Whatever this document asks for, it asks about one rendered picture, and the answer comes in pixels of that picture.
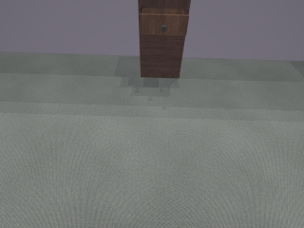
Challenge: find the handle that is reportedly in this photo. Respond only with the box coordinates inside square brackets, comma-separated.
[161, 24, 166, 32]

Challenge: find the cabinet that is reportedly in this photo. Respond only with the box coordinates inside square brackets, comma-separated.
[138, 0, 191, 79]

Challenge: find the drawer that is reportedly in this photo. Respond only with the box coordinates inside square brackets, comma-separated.
[140, 8, 189, 36]

